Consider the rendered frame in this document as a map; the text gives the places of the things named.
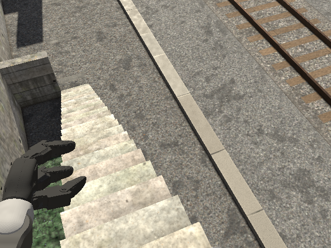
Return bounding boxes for stairs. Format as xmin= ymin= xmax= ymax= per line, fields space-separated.
xmin=60 ymin=84 xmax=211 ymax=248

